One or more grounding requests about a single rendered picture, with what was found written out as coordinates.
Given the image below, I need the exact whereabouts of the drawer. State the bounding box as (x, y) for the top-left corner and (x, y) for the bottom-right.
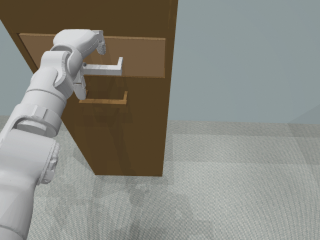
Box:
(19, 33), (166, 77)

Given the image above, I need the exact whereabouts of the left robot upper arm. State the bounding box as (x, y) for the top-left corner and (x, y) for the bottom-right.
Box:
(0, 128), (61, 240)

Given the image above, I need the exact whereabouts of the handle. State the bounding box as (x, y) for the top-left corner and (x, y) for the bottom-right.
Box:
(83, 57), (123, 76)
(79, 98), (128, 108)

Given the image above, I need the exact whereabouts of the cabinet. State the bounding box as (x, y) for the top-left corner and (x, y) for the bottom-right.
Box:
(0, 0), (178, 177)

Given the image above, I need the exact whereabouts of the robot left hand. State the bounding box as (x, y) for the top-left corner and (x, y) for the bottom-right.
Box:
(53, 29), (106, 100)

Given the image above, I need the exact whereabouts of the robot left forearm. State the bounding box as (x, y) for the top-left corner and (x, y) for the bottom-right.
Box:
(0, 43), (83, 149)

